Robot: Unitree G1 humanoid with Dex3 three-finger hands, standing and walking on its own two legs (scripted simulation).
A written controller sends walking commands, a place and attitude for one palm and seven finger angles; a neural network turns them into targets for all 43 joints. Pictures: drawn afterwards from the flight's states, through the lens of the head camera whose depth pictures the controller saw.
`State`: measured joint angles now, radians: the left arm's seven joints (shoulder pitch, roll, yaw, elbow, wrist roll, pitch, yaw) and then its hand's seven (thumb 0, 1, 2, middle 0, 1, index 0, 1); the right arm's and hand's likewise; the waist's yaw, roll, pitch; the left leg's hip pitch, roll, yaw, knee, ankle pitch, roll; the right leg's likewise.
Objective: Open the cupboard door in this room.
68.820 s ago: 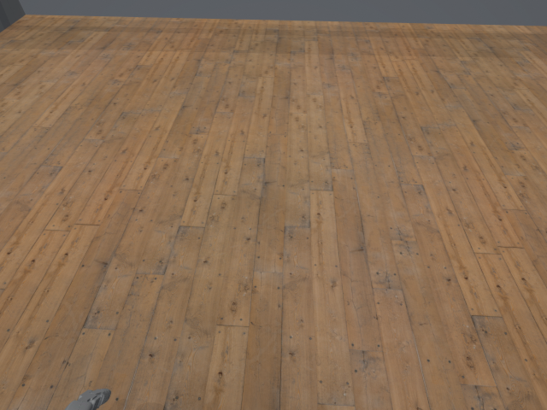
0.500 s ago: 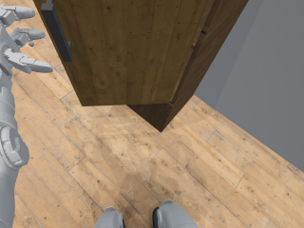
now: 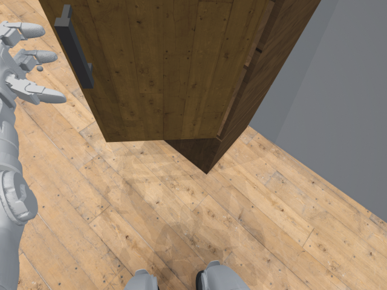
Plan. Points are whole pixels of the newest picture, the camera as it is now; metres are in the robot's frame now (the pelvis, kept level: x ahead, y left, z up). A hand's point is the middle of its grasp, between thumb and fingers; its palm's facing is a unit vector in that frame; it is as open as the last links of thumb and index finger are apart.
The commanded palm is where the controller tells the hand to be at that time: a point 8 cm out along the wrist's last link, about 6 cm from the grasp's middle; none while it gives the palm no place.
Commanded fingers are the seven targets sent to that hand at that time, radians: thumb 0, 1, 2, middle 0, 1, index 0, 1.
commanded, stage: slide the fingers in behind the handle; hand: left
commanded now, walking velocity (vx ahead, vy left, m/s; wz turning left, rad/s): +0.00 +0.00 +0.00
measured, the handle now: (78, 50) +0.57 +0.17 +0.11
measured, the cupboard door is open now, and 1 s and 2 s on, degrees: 45 45 44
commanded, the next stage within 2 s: close the thumb around the handle in 1.62 s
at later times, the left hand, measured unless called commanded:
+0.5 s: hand (63, 67) +0.52 +0.19 +0.12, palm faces -0.02 -1.00 -0.01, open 13.9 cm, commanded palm +0.49 +0.24 +0.11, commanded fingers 0.00 -0.50 0.30 -0.30 -1.20 -0.30 -1.20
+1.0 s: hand (82, 68) +0.52 +0.16 +0.11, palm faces -0.03 -1.00 +0.00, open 13.9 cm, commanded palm +0.50 +0.21 +0.11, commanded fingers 0.00 -0.50 0.30 -0.30 -1.20 -0.30 -1.20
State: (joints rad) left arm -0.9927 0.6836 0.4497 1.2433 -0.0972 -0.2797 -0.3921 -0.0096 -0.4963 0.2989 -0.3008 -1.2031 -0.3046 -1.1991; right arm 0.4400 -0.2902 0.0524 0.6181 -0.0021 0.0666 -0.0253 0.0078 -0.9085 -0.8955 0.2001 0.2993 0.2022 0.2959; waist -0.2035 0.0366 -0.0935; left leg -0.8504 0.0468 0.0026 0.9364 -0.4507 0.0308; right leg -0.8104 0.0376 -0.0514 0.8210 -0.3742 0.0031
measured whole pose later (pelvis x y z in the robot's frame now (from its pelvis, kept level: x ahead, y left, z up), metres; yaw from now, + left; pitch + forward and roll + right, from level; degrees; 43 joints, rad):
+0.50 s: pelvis +0.00 -0.01 +0.00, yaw +0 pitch +20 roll -3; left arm -0.95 0.56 0.41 1.17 -0.10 -0.30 -0.31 -0.01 -0.50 0.30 -0.30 -1.20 -0.30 -1.20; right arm 0.42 -0.27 0.04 0.62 -0.01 0.06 0.00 0.01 -0.91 -0.90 0.20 0.30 0.20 0.30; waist -0.19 0.05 -0.10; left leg -0.82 0.04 0.01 0.92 -0.45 0.02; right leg -0.79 0.04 -0.05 0.83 -0.38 0.00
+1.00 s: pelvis -0.01 -0.01 +0.00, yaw +0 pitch +20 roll -3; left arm -1.01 0.53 0.37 1.22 -0.09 -0.30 -0.26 -0.01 -0.50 0.30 -0.30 -1.20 -0.30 -1.20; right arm 0.44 -0.29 0.03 0.64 -0.01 0.03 -0.01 0.01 -0.91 -0.90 0.20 0.30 0.20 0.30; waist -0.20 0.04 -0.09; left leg -0.84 0.04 0.00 0.92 -0.43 0.02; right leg -0.81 0.04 -0.05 0.84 -0.37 -0.01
